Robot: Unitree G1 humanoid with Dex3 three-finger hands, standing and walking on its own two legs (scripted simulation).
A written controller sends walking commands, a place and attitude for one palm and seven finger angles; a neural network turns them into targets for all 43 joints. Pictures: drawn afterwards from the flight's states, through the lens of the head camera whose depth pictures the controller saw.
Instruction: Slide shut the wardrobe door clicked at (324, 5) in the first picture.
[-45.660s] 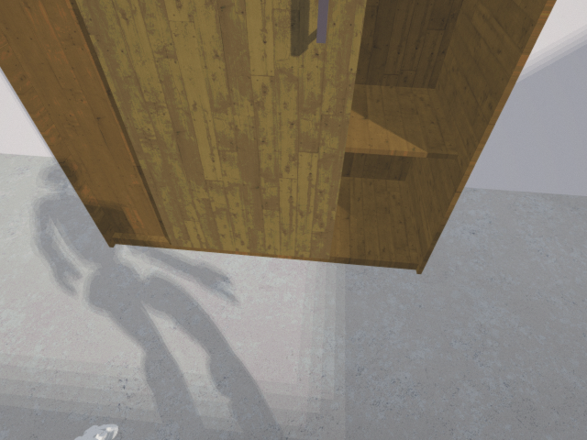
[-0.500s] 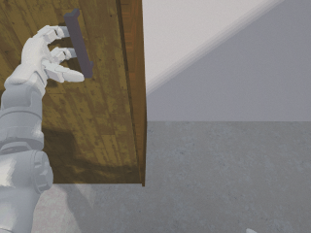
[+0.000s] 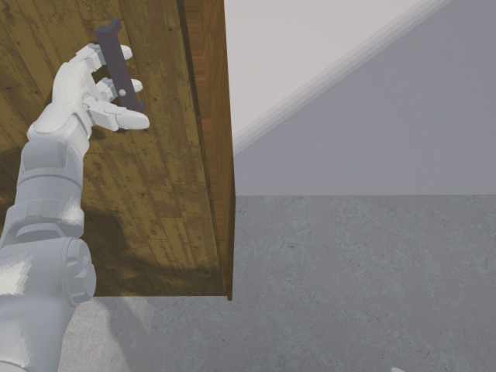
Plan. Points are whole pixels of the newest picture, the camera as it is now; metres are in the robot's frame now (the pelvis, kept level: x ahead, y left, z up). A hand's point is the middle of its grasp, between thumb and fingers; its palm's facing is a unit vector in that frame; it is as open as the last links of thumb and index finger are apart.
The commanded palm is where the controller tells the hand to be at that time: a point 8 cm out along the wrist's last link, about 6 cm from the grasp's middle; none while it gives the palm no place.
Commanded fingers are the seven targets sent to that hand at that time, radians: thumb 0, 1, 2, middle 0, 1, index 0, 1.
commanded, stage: slide the fingers in behind the handle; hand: left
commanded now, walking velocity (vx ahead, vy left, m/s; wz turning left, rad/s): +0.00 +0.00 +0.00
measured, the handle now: (126, 76) +0.52 +0.20 +0.24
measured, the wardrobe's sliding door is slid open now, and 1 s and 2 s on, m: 0.01 0.01 0.01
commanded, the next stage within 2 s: grip the handle and tug to test in 0.74 s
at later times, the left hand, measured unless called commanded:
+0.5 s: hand (131, 93) +0.46 +0.17 +0.24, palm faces +0.02 -1.00 +0.00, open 14.0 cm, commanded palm +0.44 +0.23 +0.24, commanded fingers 0.00 -0.50 0.30 -0.30 -1.20 -0.30 -1.20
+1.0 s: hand (131, 92) +0.46 +0.17 +0.24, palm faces +0.01 -1.00 +0.01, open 13.5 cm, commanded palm +0.43 +0.23 +0.24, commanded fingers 0.00 -0.08 0.48 -0.34 -1.26 -0.34 -1.26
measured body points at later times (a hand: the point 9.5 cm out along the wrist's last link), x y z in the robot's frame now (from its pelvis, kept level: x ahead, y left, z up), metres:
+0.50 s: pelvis +0.00 +0.00 +0.00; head +0.00 -0.01 +0.45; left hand +0.45 +0.23 +0.24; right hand +0.09 -0.27 -0.11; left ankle -0.01 +0.12 -0.74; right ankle -0.04 -0.12 -0.74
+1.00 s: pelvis +0.00 +0.00 +0.00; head +0.00 -0.01 +0.45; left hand +0.45 +0.23 +0.24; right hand +0.08 -0.26 -0.11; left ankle -0.01 +0.12 -0.74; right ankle -0.04 -0.12 -0.74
